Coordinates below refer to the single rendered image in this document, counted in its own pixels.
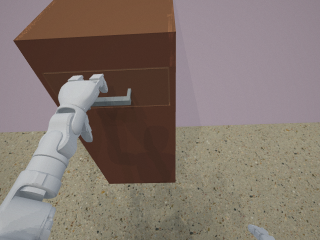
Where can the left robot upper arm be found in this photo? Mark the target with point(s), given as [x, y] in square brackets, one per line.
[26, 219]

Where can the cabinet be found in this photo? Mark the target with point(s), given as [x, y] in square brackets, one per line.
[130, 144]

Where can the handle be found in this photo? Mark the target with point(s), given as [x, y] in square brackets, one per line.
[114, 101]

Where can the right robot hand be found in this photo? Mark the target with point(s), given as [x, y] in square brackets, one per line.
[259, 233]

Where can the left robot forearm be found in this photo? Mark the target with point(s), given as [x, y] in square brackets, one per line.
[42, 177]

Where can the left robot hand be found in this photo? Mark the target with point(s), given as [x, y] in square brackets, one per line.
[83, 93]

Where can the drawer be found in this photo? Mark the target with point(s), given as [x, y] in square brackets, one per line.
[149, 86]

